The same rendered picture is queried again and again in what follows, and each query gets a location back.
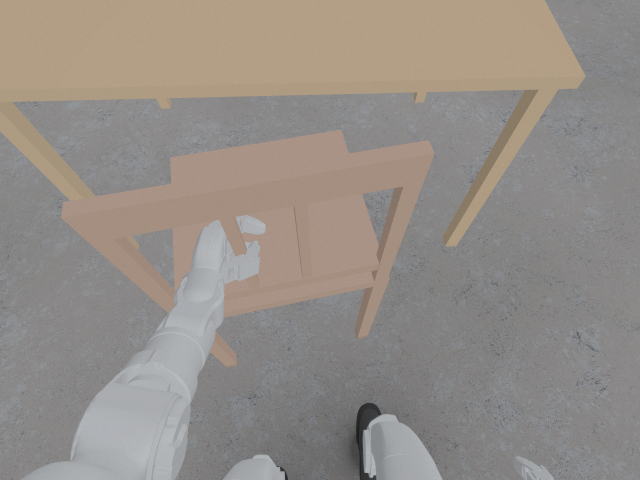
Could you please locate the robot right foot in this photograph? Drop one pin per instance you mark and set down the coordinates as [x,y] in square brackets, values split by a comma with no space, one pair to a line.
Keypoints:
[366,414]

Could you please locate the robot right hand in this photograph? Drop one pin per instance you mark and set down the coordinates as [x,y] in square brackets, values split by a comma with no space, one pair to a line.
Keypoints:
[530,471]

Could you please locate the table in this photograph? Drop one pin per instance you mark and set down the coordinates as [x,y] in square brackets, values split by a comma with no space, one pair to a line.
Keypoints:
[65,50]

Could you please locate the robot left hand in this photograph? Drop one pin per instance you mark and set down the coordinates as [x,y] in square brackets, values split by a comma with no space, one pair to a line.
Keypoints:
[213,251]

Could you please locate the robot left forearm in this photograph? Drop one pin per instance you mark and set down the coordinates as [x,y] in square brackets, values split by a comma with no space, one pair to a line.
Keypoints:
[178,349]

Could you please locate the chair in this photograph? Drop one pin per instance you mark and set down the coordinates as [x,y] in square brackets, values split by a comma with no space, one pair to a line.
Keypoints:
[307,190]

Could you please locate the left robot upper arm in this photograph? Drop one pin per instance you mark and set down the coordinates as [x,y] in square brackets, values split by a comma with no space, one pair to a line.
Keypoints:
[130,433]

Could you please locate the robot right thigh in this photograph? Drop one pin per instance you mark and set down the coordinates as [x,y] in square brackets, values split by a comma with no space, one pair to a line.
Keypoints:
[392,451]

